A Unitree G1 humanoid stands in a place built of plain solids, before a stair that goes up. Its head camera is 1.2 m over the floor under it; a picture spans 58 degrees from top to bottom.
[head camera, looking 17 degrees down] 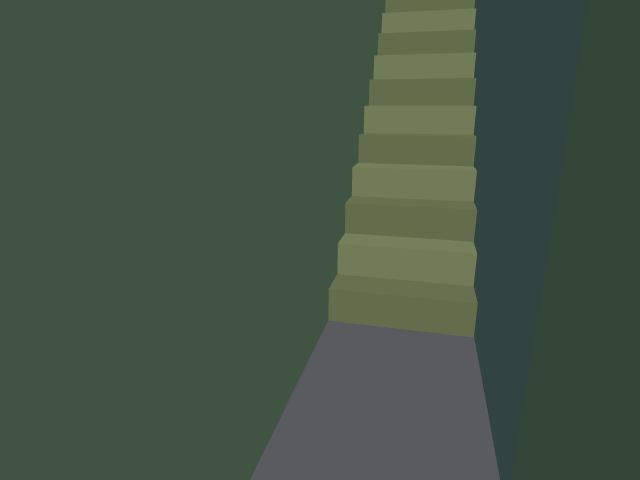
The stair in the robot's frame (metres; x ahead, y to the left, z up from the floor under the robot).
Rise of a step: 0.20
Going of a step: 0.24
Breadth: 0.81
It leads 14 degrees to the right of straight ahead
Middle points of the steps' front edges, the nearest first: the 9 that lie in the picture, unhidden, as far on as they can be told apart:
2.20 -0.44 0.20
2.43 -0.50 0.41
2.66 -0.56 0.61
2.89 -0.62 0.81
3.13 -0.67 1.01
3.36 -0.73 1.21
3.59 -0.79 1.42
3.82 -0.85 1.62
4.05 -0.90 1.82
